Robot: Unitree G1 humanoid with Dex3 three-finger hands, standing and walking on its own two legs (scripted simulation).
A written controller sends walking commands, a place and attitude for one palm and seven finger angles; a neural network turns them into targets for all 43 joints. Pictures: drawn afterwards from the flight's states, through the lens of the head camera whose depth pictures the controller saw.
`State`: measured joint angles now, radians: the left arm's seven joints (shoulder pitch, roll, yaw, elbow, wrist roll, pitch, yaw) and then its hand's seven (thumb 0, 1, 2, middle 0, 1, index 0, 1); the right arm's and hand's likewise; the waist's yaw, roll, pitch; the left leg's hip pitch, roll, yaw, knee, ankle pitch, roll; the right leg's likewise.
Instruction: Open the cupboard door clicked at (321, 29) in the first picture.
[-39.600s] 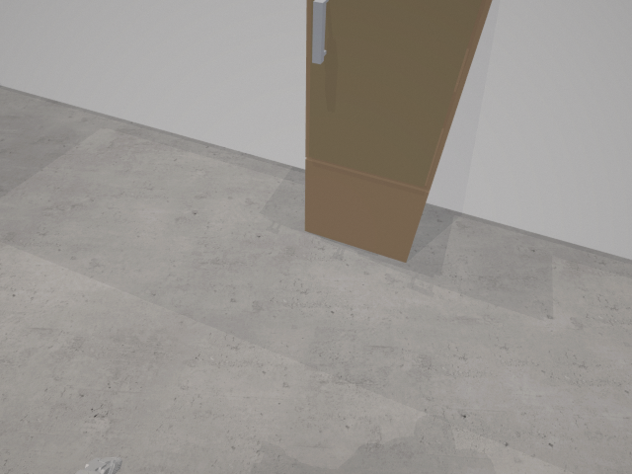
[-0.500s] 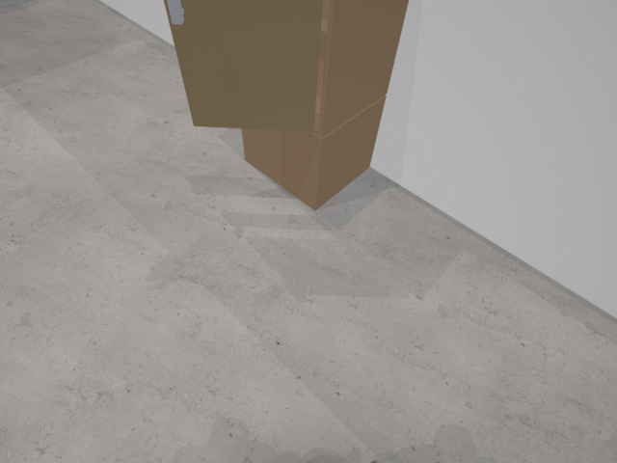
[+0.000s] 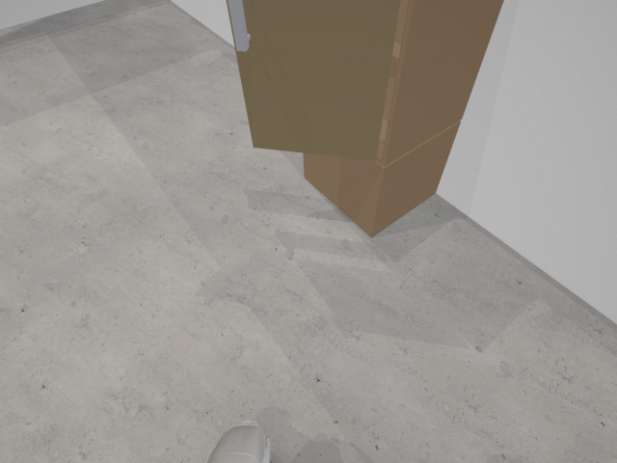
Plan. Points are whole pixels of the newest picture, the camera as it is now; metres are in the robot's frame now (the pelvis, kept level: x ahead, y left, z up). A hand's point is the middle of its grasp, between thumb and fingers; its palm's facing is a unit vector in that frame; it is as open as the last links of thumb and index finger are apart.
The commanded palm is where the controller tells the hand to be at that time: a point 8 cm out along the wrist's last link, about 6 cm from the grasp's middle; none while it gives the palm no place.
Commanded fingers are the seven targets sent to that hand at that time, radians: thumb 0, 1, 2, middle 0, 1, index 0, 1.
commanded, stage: take the last steps up to it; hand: left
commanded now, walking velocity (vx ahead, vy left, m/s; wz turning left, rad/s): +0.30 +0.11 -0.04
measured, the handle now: (240, 13) +1.03 +0.25 +0.08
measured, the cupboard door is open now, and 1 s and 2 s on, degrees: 42 42 42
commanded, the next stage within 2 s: come to a stop and stand still in 0.88 s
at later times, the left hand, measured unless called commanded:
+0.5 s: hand (190, 334) +0.32 +0.24 -0.15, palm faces -0.05 -0.97 -0.23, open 7.3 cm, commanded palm none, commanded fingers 0.00 0.90 0.90 -0.20 -0.30 -0.20 -0.30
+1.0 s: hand (189, 333) +0.34 +0.26 -0.20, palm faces +0.03 -0.99 -0.14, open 7.3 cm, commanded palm none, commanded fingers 0.00 0.90 0.90 -0.20 -0.30 -0.20 -0.30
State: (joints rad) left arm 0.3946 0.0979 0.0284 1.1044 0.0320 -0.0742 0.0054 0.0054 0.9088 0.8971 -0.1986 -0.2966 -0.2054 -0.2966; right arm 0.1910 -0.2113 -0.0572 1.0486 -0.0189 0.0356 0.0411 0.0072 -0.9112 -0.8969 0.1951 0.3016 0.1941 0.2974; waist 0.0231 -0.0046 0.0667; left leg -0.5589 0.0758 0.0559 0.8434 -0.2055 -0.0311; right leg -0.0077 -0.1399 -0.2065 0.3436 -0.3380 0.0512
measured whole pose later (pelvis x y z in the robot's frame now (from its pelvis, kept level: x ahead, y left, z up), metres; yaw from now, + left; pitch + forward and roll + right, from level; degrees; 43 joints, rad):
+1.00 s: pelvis +0.40 +0.10 -0.02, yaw -2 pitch +0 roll -1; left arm 0.37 0.16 0.04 1.15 0.02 -0.03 0.00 0.00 0.92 0.90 -0.20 -0.30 -0.20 -0.30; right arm 0.17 -0.19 -0.04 1.03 -0.03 -0.04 0.01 0.01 -0.92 -0.90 0.20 0.30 0.20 0.30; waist 0.02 -0.03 0.06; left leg -0.41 0.04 0.11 0.59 -0.15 0.04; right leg -0.11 -0.10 -0.13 0.66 -0.49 0.02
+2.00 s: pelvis +0.43 +0.09 +0.00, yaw -5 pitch +0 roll +0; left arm 0.26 0.18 0.02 1.11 0.02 0.03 0.02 0.01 0.91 0.90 -0.20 -0.30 -0.20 -0.30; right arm 0.22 -0.16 -0.02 1.07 -0.02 0.02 -0.03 0.01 -0.93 -0.90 0.20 0.30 0.20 0.30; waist 0.03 -0.03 0.04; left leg -0.20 -0.01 0.07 0.46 -0.27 0.03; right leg -0.19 -0.08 -0.04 0.47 -0.27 0.05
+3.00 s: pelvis +0.42 +0.05 -0.01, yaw -6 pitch -1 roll +1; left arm 0.37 0.17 0.02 0.77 -0.05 0.05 0.05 0.02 0.93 0.90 -0.20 -0.30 -0.21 -0.30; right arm 0.30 -0.18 0.02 1.02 0.01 -0.06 -0.04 0.01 -0.91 -0.90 0.20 0.30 0.20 0.30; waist 0.00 0.00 0.04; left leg -0.18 0.04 0.07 0.48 -0.28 -0.02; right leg -0.20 -0.02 -0.04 0.51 -0.30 0.00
